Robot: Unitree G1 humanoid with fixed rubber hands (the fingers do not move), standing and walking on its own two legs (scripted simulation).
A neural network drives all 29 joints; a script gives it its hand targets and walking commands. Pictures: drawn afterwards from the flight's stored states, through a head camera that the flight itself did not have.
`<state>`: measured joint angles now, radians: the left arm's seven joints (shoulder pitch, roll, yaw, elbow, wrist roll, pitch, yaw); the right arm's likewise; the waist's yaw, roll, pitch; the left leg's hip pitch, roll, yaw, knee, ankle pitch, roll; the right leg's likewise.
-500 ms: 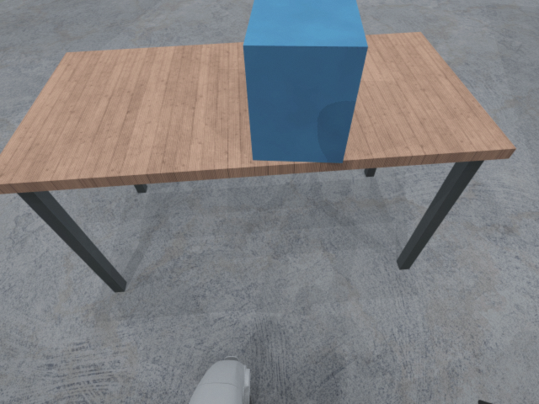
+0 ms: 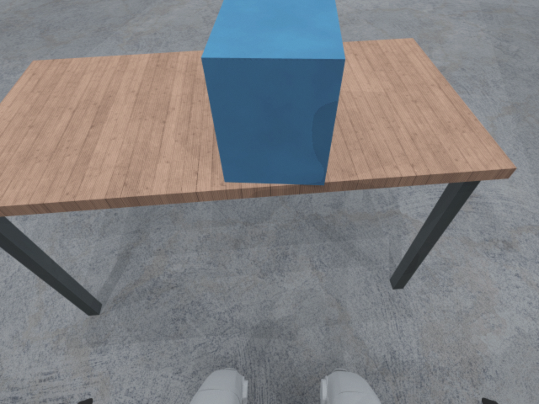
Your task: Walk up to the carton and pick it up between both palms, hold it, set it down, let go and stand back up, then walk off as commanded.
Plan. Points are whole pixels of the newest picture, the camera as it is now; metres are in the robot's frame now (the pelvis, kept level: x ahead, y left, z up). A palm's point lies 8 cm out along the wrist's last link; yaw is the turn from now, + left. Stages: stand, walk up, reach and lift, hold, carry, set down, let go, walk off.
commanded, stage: walk up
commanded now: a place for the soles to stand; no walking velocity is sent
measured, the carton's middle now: (276, 90) +0.66 +0.01 +0.10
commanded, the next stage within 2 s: none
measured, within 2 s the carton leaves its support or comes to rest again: neither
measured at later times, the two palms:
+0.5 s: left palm out of the picture +0.11 +0.30 -0.08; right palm out of the picture +0.13 -0.32 -0.10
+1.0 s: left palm out of the picture +0.11 +0.30 -0.07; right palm out of the picture +0.09 -0.34 -0.06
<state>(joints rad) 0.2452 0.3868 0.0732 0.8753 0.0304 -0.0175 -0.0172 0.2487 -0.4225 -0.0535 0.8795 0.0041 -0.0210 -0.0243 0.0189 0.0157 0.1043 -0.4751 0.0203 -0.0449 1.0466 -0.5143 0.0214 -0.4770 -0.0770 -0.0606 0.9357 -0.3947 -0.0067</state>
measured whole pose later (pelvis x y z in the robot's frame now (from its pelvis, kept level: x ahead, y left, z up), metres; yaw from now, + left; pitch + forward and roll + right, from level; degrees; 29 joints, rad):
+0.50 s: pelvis +0.02 -0.02 +0.02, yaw +4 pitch -2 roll +0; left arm 0.08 0.36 0.03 1.00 0.01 -0.04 0.01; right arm 0.12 -0.38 -0.02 1.03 0.00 -0.03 -0.01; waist 0.00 0.02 0.12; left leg -0.37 0.02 -0.02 0.83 -0.42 -0.02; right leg -0.40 -0.07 -0.09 0.84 -0.39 -0.01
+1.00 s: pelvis +0.05 -0.03 +0.04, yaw +3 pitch -3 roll +1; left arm 0.15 0.43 0.09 1.04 0.03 -0.01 -0.05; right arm 0.26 -0.36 -0.07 1.05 -0.03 -0.08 0.00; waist -0.01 -0.05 0.06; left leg -0.18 0.03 0.00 0.55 -0.33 0.00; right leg -0.44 -0.05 -0.01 0.86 -0.43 -0.01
